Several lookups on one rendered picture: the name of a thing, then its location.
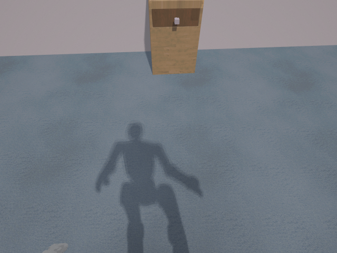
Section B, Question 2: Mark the drawer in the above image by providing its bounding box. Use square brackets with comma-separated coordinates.
[152, 8, 200, 27]

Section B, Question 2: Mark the cabinet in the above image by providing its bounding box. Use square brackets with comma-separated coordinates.
[148, 0, 204, 75]

